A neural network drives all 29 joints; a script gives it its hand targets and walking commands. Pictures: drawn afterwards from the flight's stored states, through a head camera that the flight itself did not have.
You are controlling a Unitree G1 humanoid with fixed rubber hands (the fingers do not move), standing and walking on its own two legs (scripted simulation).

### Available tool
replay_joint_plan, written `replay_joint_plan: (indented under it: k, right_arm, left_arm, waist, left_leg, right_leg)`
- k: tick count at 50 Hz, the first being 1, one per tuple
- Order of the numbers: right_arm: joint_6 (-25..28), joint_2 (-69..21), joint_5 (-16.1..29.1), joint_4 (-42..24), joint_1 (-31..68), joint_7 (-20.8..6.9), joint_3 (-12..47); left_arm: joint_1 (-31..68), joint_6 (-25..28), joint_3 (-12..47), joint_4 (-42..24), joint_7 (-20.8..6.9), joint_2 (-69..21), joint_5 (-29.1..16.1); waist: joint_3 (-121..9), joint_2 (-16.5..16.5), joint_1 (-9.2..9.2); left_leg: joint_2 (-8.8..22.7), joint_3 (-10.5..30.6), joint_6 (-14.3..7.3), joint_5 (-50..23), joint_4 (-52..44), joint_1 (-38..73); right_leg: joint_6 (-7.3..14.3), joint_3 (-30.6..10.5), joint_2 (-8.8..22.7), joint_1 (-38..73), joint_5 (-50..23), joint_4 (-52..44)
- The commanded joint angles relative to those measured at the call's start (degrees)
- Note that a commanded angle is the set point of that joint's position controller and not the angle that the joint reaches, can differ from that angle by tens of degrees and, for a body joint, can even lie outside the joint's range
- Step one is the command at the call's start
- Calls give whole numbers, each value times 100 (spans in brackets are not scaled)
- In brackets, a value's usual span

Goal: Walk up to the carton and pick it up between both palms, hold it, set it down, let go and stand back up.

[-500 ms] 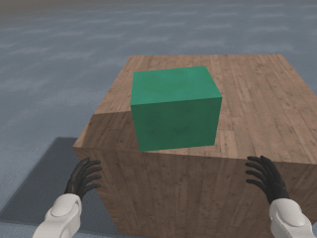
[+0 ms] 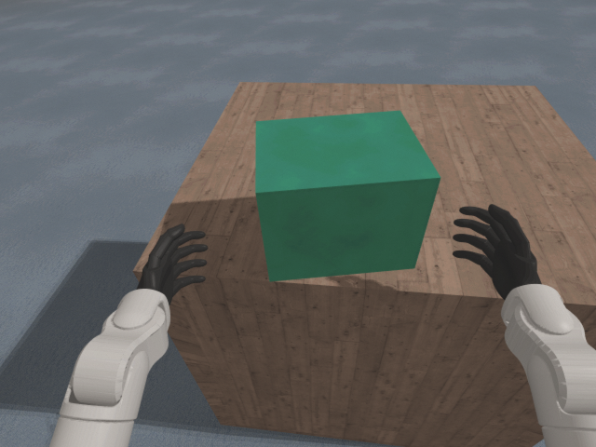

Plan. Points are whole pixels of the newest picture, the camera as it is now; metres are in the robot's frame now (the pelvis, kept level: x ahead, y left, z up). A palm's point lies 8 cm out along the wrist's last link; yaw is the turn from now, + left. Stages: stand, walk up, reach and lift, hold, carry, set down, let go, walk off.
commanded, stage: reach and lift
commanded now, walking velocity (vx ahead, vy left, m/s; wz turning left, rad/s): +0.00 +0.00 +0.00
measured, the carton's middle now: (335, 195) +0.48 -0.03 +0.10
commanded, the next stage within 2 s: none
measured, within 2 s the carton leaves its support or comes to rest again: neither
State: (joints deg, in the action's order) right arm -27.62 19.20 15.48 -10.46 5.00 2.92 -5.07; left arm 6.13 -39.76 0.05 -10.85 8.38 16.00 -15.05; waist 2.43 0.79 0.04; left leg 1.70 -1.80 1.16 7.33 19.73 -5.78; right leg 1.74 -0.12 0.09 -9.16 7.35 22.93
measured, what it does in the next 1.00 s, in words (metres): stands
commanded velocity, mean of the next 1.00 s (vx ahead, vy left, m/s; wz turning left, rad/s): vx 0.00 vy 0.00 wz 0.00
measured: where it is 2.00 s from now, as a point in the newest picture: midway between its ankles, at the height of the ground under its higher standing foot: outside the picture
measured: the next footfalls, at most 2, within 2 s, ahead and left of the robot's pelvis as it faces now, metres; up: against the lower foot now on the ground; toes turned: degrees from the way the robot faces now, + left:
none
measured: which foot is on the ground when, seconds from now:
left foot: down 0.00-1.00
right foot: down 0.00-1.00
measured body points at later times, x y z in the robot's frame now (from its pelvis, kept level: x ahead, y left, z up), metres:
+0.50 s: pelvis +0.05 +0.00 +0.01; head +0.05 +0.00 +0.46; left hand +0.36 +0.20 +0.15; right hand +0.39 -0.24 +0.14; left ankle +0.05 +0.14 -0.74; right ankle +0.07 -0.11 -0.74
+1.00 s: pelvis +0.04 +0.01 +0.01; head +0.04 +0.00 +0.46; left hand +0.44 +0.20 +0.20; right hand +0.46 -0.23 +0.20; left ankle +0.05 +0.14 -0.74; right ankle +0.07 -0.11 -0.74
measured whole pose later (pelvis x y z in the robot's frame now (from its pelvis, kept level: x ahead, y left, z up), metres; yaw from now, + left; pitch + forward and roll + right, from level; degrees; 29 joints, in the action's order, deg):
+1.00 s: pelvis +0.04 +0.01 +0.01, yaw +0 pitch -1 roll +1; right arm -28.8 26.8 24.9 32.3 46.7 0.2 -2.4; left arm 39.3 -48.0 -6.7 10.0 9.3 17.5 -15.5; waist 0.6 0.2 0.0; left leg 1.6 -2.5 1.5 8.4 16.4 -7.1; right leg 0.4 -0.9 0.1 -10.8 8.2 19.8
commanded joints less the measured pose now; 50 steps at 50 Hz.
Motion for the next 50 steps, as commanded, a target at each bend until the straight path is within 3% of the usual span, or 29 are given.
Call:
replay_joint_plan:
  k: [1,3,4,6,7,10,12,15,16,17,19,21,23,24,26,31,32,34,36,37,38,39,40,43,44,45,46,47,50]
  right_arm:
    - [227,1406,707,505,2244,-135,-441]
    - [211,1423,649,864,3067,-210,-478]
    - [329,1672,728,745,2785,-327,-699]
    - [437,1653,756,818,3205,-392,-696]
    - [485,1764,808,463,3363,-411,-780]
    - [580,1816,860,119,3399,-301,-687]
    - [613,1855,1052,-213,2819,-145,-431]
    - [521,1737,1236,-631,2759,121,83]
    - [504,1828,1244,-503,2803,194,-4]
    - [451,1875,1296,-229,3030,175,-72]
    - [463,1822,1371,-593,3163,242,12]
    - [494,1905,1473,-611,3335,227,42]
    - [458,2080,1448,-387,3795,173,-153]
    - [435,2076,1465,-530,3853,154,-98]
    - [393,2196,1384,-424,3841,158,-273]
    - [160,2020,1064,836,4962,53,-594]
    - [84,1987,1048,1235,5041,8,-473]
    - [-79,1996,905,2463,5680,-167,-560]
    - [-156,1899,891,2970,5887,-263,-415]
    - [-155,1906,768,3103,6109,-305,-328]
    - [-104,1920,801,3224,6377,-361,-292]
    - [-46,1872,790,3185,6278,-372,-239]
    - [-23,1911,684,3834,6540,-402,-342]
    - [181,1925,715,3813,6814,-399,-160]
    - [260,1992,827,3626,6858,-417,-25]
    - [267,2004,701,3995,6863,-412,-113]
    - [321,1987,776,3668,6818,-382,-66]
    - [359,1986,712,3786,7016,-360,-13]
    - [451,2178,932,3530,7281,-308,10]
  left_arm:
    - [2598,-153,-1110,-1449,249,689,201]
    - [3223,-277,-1090,-974,319,629,230]
    - [2606,-304,-838,-1633,426,364,200]
    - [3015,-275,-901,-1377,440,503,132]
    - [3138,-305,-894,-1808,480,609,62]
    - [3210,-329,-1125,-2165,445,921,-26]
    - [2496,-422,-1121,-2812,308,860,-25]
    - [2256,-471,-1649,-2934,94,1047,109]
    - [2337,-555,-1652,-2918,75,1026,105]
    - [2469,-552,-1696,-2573,21,979,102]
    - [2549,-647,-1923,-2409,-11,1074,149]
    - [2593,-699,-1947,-2284,-37,999,131]
    - [3070,-729,-1819,-2236,-7,1085,86]
    - [3112,-762,-1828,-2256,7,1133,103]
    - [3280,-759,-1670,-2355,-9,1149,-48]
    - [4657,-755,-1445,-1668,131,1514,-190]
    - [4609,-817,-1508,-1023,138,1487,-216]
    - [5207,-840,-1302,128,205,1397,-253]
    - [5390,-823,-1221,834,165,1497,-184]
    - [5550,-801,-1286,1291,153,1468,-171]
    - [5764,-780,-1261,1590,173,1512,-162]
    - [5545,-749,-1236,1748,177,1483,-168]
    - [5932,-666,-1187,2033,210,1421,-87]
    - [6362,-482,-1058,1966,191,1420,42]
    - [6257,-413,-1135,1759,187,1485,22]
    - [6374,-370,-1043,1684,187,1453,96]
    - [6318,-326,-1105,1341,176,1441,80]
    - [6464,-263,-1131,1669,107,1523,83]
    - [6673,-263,-1163,1468,62,1717,167]
  waist:
    - [-1189,-318,-115]
    - [-1121,-140,-152]
    - [-1443,12,0]
    - [-1800,-30,-64]
    - [-2041,-22,-57]
    - [-2596,-587,-36]
    - [-2985,-528,181]
    - [-3050,-865,-78]
    - [-3033,-688,-13]
    - [-2872,-631,-9]
    - [-2947,-697,-128]
    - [-3047,-716,-125]
    - [-2980,-544,-91]
    - [-2880,-631,-139]
    - [-3019,-557,15]
    - [-2669,-204,140]
    - [-2266,-323,-17]
    - [-1843,-224,-42]
    - [-1934,-303,8]
    - [-1907,-530,-126]
    - [-2086,-440,-157]
    - [-2230,-658,-157]
    - [-2182,-582,-15]
    - [-2608,-425,1]
    - [-2902,-444,-104]
    - [-3053,-360,45]
    - [-3223,-422,-6]
    - [-3257,-557,-4]
    - [-3670,-456,-38]
  left_leg:
    - [-162,379,-167,962,-594,564]
    - [-85,352,-168,1527,-879,-279]
    - [212,535,-150,1478,-1253,-478]
    - [112,383,-203,1251,-1122,-763]
    - [58,298,-142,1052,-1061,-744]
    - [-141,36,-139,-103,-655,-228]
    - [-299,-104,-96,-1558,-328,92]
    - [-473,-192,-42,-2010,-216,136]
    - [-497,-209,40,-2027,-278,199]
    - [-458,-155,36,-1829,-361,128]
    - [-496,-192,17,-1763,-376,87]
    - [-516,-196,4,-1802,-348,6]
    - [-465,-183,11,-1579,-348,-62]
    - [-437,-195,-20,-1674,-344,-32]
    - [-447,-150,-22,-1556,-298,-68]
    - [-349,-216,-64,-546,-453,-231]
    - [-311,-219,-98,-288,-560,-467]
    - [-193,-202,-107,511,-699,-843]
    - [-200,-134,-129,724,-634,-931]
    - [-194,-99,-196,890,-652,-1036]
    - [-208,-96,-215,908,-613,-1067]
    - [-188,-91,-239,650,-580,-1055]
    - [-184,-76,-188,835,-617,-987]
    - [-210,-46,-136,246,-496,-802]
    - [-208,-66,-122,-25,-448,-720]
    - [-201,-10,-109,-249,-448,-620]
    - [-235,-64,-59,-614,-382,-389]
    - [-251,-64,-98,-840,-332,-496]
    - [-300,-40,-14,-1129,-245,-377]
  right_leg:
    - [191,-569,227,-513,1439,-731]
    - [51,-445,32,36,1284,-548]
    - [-77,-197,-265,659,441,-283]
    - [-92,-290,-248,870,306,-329]
    - [-115,-327,-237,935,171,-282]
    - [-190,-343,-167,1045,-621,-419]
    - [-247,-356,-214,1679,-2278,-258]
    - [-517,-476,-29,2175,-3988,-78]
    - [-572,-441,7,2159,-4395,-10]
    - [-590,-418,13,1962,-4100,-52]
    - [-612,-441,28,2000,-3942,-53]
    - [-632,-402,47,1989,-4236,-4]
    - [-520,-321,-91,1703,-3155,-68]
    - [-466,-284,-159,1596,-2912,-110]
    - [-431,-361,-157,1522,-2814,-153]
    - [-288,-321,-175,912,-1086,-435]
    - [-231,-321,-157,785,-658,-508]
    - [-112,-264,-143,375,326,-576]
    - [-86,-331,-113,467,541,-627]
    - [-100,-371,-100,466,782,-695]
    - [-80,-350,-85,396,872,-689]
    - [-101,-353,-116,637,562,-646]
    - [-112,-262,-156,475,724,-689]
    - [-141,-155,-182,726,-322,-581]
    - [-171,-151,-208,828,-635,-541]
    - [-177,-119,-218,866,-992,-487]
    - [-212,-105,-241,968,-1338,-480]
    - [-228,-123,-220,1037,-1640,-453]
    - [-266,-89,-257,1197,-2014,-376]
